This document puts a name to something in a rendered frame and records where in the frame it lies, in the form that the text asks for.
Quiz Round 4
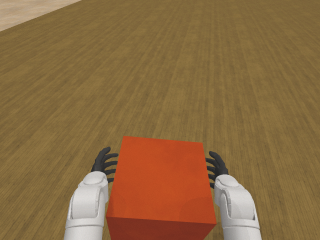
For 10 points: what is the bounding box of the left robot hand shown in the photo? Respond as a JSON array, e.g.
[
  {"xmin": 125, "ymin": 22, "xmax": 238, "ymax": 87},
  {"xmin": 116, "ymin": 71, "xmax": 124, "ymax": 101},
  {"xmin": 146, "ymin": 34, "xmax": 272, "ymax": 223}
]
[{"xmin": 91, "ymin": 147, "xmax": 119, "ymax": 183}]

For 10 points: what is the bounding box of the carton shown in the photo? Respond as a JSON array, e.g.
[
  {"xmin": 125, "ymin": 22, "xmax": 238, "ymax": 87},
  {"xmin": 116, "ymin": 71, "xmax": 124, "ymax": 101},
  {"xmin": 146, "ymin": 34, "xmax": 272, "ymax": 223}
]
[{"xmin": 106, "ymin": 136, "xmax": 217, "ymax": 240}]

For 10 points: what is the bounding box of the robot left forearm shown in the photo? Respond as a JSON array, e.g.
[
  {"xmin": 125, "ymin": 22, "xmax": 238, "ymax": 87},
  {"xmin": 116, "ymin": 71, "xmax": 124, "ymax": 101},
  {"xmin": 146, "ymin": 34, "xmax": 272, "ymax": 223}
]
[{"xmin": 63, "ymin": 171, "xmax": 109, "ymax": 240}]

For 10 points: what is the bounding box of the right robot hand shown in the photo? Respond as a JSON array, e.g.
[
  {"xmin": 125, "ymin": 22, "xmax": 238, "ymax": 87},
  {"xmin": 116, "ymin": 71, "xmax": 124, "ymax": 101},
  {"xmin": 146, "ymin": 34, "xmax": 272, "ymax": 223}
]
[{"xmin": 205, "ymin": 151, "xmax": 229, "ymax": 189}]

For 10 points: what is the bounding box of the robot right forearm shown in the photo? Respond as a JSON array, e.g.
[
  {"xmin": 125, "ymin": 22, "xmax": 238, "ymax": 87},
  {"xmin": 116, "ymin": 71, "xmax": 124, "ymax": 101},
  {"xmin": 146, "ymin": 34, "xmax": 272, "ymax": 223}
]
[{"xmin": 214, "ymin": 174, "xmax": 262, "ymax": 240}]

